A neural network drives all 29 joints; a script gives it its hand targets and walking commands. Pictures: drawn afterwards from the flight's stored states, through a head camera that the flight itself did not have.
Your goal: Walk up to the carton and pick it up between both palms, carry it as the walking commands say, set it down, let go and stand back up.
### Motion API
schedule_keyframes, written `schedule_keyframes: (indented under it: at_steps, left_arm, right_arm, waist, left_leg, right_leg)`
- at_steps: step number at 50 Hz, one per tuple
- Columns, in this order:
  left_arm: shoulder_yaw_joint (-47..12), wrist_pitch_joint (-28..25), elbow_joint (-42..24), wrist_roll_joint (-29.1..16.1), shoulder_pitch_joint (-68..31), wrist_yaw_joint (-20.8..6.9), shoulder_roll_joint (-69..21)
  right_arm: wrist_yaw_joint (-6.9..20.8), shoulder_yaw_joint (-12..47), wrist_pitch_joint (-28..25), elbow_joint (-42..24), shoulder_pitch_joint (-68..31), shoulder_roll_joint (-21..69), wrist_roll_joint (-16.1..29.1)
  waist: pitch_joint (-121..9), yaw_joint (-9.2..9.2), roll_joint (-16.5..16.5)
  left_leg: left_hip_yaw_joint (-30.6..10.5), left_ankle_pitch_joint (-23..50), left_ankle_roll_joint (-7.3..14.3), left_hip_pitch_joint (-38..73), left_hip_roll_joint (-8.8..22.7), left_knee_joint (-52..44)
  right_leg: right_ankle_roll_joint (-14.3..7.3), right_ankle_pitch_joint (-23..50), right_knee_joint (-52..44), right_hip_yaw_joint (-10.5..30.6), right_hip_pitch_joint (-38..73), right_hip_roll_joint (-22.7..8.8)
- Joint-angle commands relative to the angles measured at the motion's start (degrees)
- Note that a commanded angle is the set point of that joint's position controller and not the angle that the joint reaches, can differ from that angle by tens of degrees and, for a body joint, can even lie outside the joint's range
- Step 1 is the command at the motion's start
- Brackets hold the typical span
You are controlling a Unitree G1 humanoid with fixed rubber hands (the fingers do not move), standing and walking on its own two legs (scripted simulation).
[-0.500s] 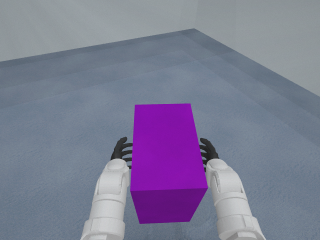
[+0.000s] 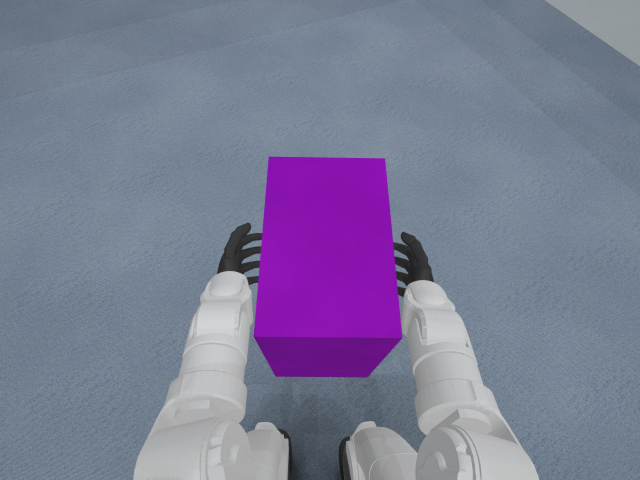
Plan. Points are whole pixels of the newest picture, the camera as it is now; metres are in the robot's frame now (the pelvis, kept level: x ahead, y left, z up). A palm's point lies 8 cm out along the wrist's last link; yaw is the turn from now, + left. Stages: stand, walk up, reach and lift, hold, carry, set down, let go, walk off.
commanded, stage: set down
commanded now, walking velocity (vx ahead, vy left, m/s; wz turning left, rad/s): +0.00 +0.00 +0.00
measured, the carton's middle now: (323, 280) +0.39 -0.02 -0.09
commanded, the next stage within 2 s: none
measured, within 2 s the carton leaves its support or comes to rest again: neither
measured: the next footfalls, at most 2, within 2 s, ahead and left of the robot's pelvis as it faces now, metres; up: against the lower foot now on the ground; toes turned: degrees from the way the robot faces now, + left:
none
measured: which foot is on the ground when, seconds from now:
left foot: down 0.00-1.00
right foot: down 0.00-1.00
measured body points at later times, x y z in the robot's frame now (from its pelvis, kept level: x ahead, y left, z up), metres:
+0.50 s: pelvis +0.02 -0.01 -0.05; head +0.19 +0.00 +0.36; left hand +0.41 +0.09 -0.13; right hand +0.38 -0.16 -0.13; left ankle +0.10 +0.10 -0.71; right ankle +0.07 -0.12 -0.71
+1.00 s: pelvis -0.02 +0.00 -0.12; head +0.23 +0.01 +0.25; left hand +0.42 +0.10 -0.23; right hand +0.39 -0.15 -0.23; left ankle +0.10 +0.10 -0.71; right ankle +0.07 -0.12 -0.71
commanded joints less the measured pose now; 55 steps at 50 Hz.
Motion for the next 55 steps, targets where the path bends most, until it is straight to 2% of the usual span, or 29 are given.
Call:
schedule_keyframes:
  at_steps: [1, 5, 10, 12, 13, 14, 16, 19, 21, 22, 23, 24, 26, 27, 28, 30, 31, 33, 34, 35, 38, 41, 44, 45, 46, 47, 49, 53, 55]
  left_arm:
    - [-32.8, -8.53, -2.21, -9.18, -32.06, -8.49, -58.93]
    - [-32.59, -10.83, -0.46, -7.43, -29.3, -6.94, -57.06]
    - [-30.51, -12.84, 4.39, -5.68, -26.11, -6.26, -56.39]
    - [-31.96, -14.19, 2.9, -5.98, -25.89, -5.77, -56.61]
    - [-32.7, -14.82, 2.53, -6.36, -24.66, -5.38, -57.17]
    - [-34.7, -15.49, 0.66, -7.45, -25.84, -5.07, -56.99]
    - [-35.48, -16.32, 0.68, -7.85, -24.58, -4.4, -57.35]
    - [-36.27, -17.94, 0.78, -8.02, -22.61, -3.23, -52.96]
    - [-36.92, -18.98, 0.36, -8.61, -22.11, -1.98, -50.6]
    - [-37.15, -19.24, 0.11, -8.74, -23.01, -1.89, -49.62]
    - [-36.08, -19.74, 0.24, -8.25, -22.27, -1.39, -47.72]
    - [-36.41, -19.82, 0.83, -8.9, -21.94, -0.98, -46.66]
    - [-35.3, -20.16, 2.82, -8.45, -21.66, -0.21, -44.44]
    - [-35.7, -20.66, 1.1, -9.16, -22.24, 0.2, -43.57]
    - [-35.79, -20.83, 1.14, -9.33, -23.33, 0.48, -42.73]
    - [-36.2, -21.65, -0.86, -10.21, -24.59, 1.4, -38.71]
    - [-36.09, -21.79, -1.64, -10.53, -26.23, 1.75, -37.8]
    - [-36.14, -22.15, -1.63, -11.72, -26.37, 2.69, -34.49]
    - [-35.78, -22.39, -2.64, -12.55, -27.29, 3.11, -33.0]
    - [-36.23, -22.5, -3.99, -13.03, -28.8, 3.51, -31.08]
    - [-36.26, -22.01, -3.36, -14.22, -30.36, 4.54, -28.99]
    - [-35.64, -21.12, -2.66, -14.78, -32.47, 5.24, -28.15]
    - [-35.99, -20.42, -2.94, -16.0, -34.78, 5.93, -27.96]
    - [-37.07, -20.49, -5.12, -17.22, -35.98, 6.23, -27.87]
    - [-37.12, -20.06, -3.44, -17.28, -38.02, 6.16, -27.88]
    - [-36.75, -19.82, -3.47, -17.62, -38.52, 6.3, -28.18]
    - [-36.92, -19.1, -3.65, -18.57, -40.11, 6.75, -27.48]
    - [-36.15, -17.59, -0.87, -18.48, -44.05, 6.54, -30.57]
    - [-36.14, -16.83, 0.72, -19.09, -44.46, 6.21, -33.35]
  right_arm:
    - [8.71, 32.84, -8.5, -5.76, -35.04, 48.34, 9.78]
    - [8.32, 35.14, -10.69, -5.64, -34.22, 47.52, 8.94]
    - [7.24, 32.89, -12.74, -2.11, -30.48, 46.6, 7.47]
    - [6.97, 32.91, -13.88, -1.69, -27.47, 47.32, 7.84]
    - [6.88, 35.0, -14.66, -3.84, -28.68, 47.49, 9.01]
    - [6.63, 35.0, -15.16, -4.09, -27.2, 47.2, 9.25]
    - [6.16, 36.25, -16.42, -5.22, -27.12, 45.81, 10.48]
    - [4.82, 38.09, -18.03, -6.31, -26.57, 43.48, 11.76]
    - [3.73, 38.61, -18.98, -6.0, -25.29, 40.93, 12.24]
    - [3.32, 37.94, -19.04, -4.43, -23.58, 40.69, 11.99]
    - [2.78, 38.42, -19.58, -4.99, -24.62, 39.35, 12.89]
    - [2.15, 37.89, -19.9, -5.12, -23.74, 37.07, 12.78]
    - [1.29, 36.76, -20.65, -3.84, -24.58, 34.06, 13.17]
    - [1.14, 37.85, -21.2, -5.74, -25.93, 33.13, 14.41]
    - [0.54, 37.2, -21.34, -6.18, -26.62, 32.19, 14.36]
    - [-0.39, 37.67, -21.89, -6.12, -27.21, 30.14, 15.91]
    - [-0.78, 37.36, -21.98, -6.24, -27.91, 29.49, 16.19]
    - [-2.19, 36.62, -22.44, -5.84, -27.44, 26.45, 16.43]
    - [-2.48, 37.16, -22.57, -5.83, -28.41, 25.93, 17.25]
    - [-3.1, 36.4, -22.6, -5.85, -28.33, 23.78, 17.5]
    - [-4.26, 35.27, -22.67, -5.12, -29.82, 21.54, 18.24]
    - [-4.8, 35.41, -22.46, -6.81, -34.85, 19.7, 19.99]
    - [-4.99, 34.21, -22.24, -5.25, -35.62, 16.93, 20.14]
    - [-5.0, 35.42, -22.33, -6.79, -36.53, 17.68, 21.05]
    - [-5.07, 34.08, -21.99, -5.61, -38.09, 16.44, 20.85]
    - [-5.04, 34.63, -21.88, -6.31, -39.71, 17.14, 21.36]
    - [-5.24, 33.72, -21.54, -5.96, -40.28, 15.09, 21.59]
    - [-3.71, 32.63, -20.41, -4.37, -44.78, 16.68, 21.68]
    - [-3.25, 31.97, -19.71, -3.37, -45.66, 17.25, 21.34]
  waist:
    - [-53.18, -1.0, 3.85]
    - [-52.62, 0.8, 1.85]
    - [-49.44, -0.38, 1.54]
    - [-52.02, -0.98, 3.3]
    - [-55.36, -0.17, 3.19]
    - [-58.12, -1.97, 2.89]
    - [-60.66, -1.93, 4.56]
    - [-61.48, -1.14, 4.55]
    - [-61.84, -1.36, 3.73]
    - [-59.28, -2.39, 3.44]
    - [-59.85, -0.84, 4.74]
    - [-58.53, -2.78, 3.58]
    - [-55.69, -2.68, 5.03]
    - [-57.7, -1.74, 5.25]
    - [-57.98, -3.02, 4.85]
    - [-59.67, -1.8, 5.18]
    - [-61.14, -2.53, 4.96]
    - [-60.64, -2.81, 4.64]
    - [-61.84, -2.06, 4.14]
    - [-62.49, -3.1, 4.15]
    - [-61.09, -2.96, 5.03]
    - [-61.73, -2.07, 5.74]
    - [-63.65, -2.75, 7.2]
    - [-66.58, -3.08, 6.31]
    - [-64.8, -4.25, 7.25]
    - [-66.03, -3.59, 6.87]
    - [-67.2, -4.94, 6.99]
    - [-68.24, -4.63, 7.87]
    - [-68.66, -6.03, 8.36]
  left_leg:
    - [-6.18, 9.08, 0.12, 15.85, -1.03, -0.5]
    - [-6.69, 7.86, 0.46, 10.34, -2.06, 2.79]
    - [-7.36, 5.96, 0.5, 3.22, -3.38, 6.01]
    - [-7.35, 8.94, 0.23, 2.67, -3.64, 7.89]
    - [-7.4, 12.03, 0.24, 3.32, -3.99, 9.05]
    - [-7.81, 13.3, 0.03, 3.53, -4.2, 10.07]
    - [-8.17, 16.56, -0.26, 1.69, -4.55, 11.79]
    - [-7.61, 15.05, -0.37, -2.99, -5.05, 14.87]
    - [-7.5, 13.14, -0.57, -5.25, -5.34, 16.03]
    - [-7.41, 12.36, -0.39, -7.75, -5.41, 16.43]
    - [-6.86, 10.25, -0.55, -8.73, -5.64, 17.04]
    - [-7.55, 9.7, -0.4, -9.33, -5.4, 17.1]
    - [-7.19, 5.38, -0.51, -11.14, -5.69, 17.73]
    - [-6.62, 5.83, -0.65, -10.81, -5.86, 18.52]
    - [-6.68, 4.77, -0.8, -12.17, -5.83, 19.23]
    - [-5.87, 3.39, -0.77, -13.48, -6.06, 20.49]
    - [-5.77, 2.96, -0.82, -13.82, -6.03, 21.69]
    - [-5.23, 1.68, -0.89, -15.74, -6.22, 22.55]
    - [-4.88, 1.5, -0.86, -16.35, -6.3, 23.18]
    - [-4.76, 1.15, -0.98, -16.47, -6.26, 23.97]
    - [-4.15, -1.34, -1.11, -17.68, -6.22, 24.68]
    - [-4.11, -2.96, -0.97, -18.24, -6.22, 25.81]
    - [-4.37, -2.84, -1.54, -18.0, -6.23, 27.16]
    - [-4.27, -1.14, -1.45, -17.14, -6.31, 27.88]
    - [-4.43, -2.89, -1.55, -18.42, -6.22, 28.58]
    - [-4.17, -2.77, -1.43, -18.2, -6.21, 29.16]
    - [-4.41, -3.03, -1.55, -18.1, -6.21, 30.2]
    - [-5.33, -3.08, -1.57, -17.71, -6.1, 32.21]
    - [-5.52, -2.48, -1.62, -18.65, -6.46, 33.35]
  right_leg:
    - [-0.74, 8.76, -1.62, 3.15, 1.23, 2.77]
    - [-0.28, 7.14, 1.54, 3.35, -5.05, 3.85]
    - [-0.14, 6.32, 4.68, 3.47, -10.61, 4.3]
    - [0.01, 9.64, 6.3, 3.49, -11.93, 4.55]
    - [0.05, 12.26, 7.14, 3.55, -11.72, 4.85]
    - [0.31, 14.18, 8.26, 3.06, -11.54, 5.16]
    - [0.44, 17.01, 9.81, 3.11, -12.66, 5.21]
    - [0.93, 17.55, 12.18, 3.43, -14.57, 5.36]
    - [0.94, 17.18, 13.18, 3.38, -14.53, 5.38]
    - [1.24, 17.41, 12.96, 3.82, -15.45, 5.34]
    - [1.16, 15.89, 13.71, 3.89, -15.66, 5.28]
    - [1.29, 15.41, 13.86, 3.46, -16.17, 5.24]
    - [1.16, 11.27, 14.85, 3.03, -19.36, 5.17]
    - [0.97, 11.34, 15.49, 3.04, -18.99, 5.43]
    - [0.98, 10.7, 16.04, 2.69, -19.13, 5.38]
    - [1.14, 9.97, 17.42, 2.5, -19.53, 5.35]
    - [0.96, 9.69, 17.97, 2.74, -19.7, 5.45]
    - [0.93, 8.63, 18.82, 2.11, -19.82, 5.32]
    - [0.95, 8.6, 19.52, 2.18, -19.5, 5.38]
    - [0.87, 8.18, 20.09, 2.08, -19.54, 5.55]
    - [0.42, 5.29, 21.31, 1.51, -21.87, 5.78]
    - [0.43, 2.67, 23.09, 0.82, -23.91, 6.04]
    - [-0.17, 2.33, 25.53, -0.04, -27.19, 6.16]
    - [-0.08, 3.69, 26.02, -0.38, -26.5, 6.46]
    - [-0.1, 1.79, 26.56, -0.4, -28.79, 6.3]
    - [0.0, 1.5, 26.97, -0.38, -29.34, 6.59]
    - [-0.28, 1.35, 28.26, -0.84, -30.97, 6.63]
    - [-0.45, -0.26, 31.29, -1.13, -37.92, 6.8]
    - [-0.56, -0.06, 32.22, -1.28, -39.39, 6.71]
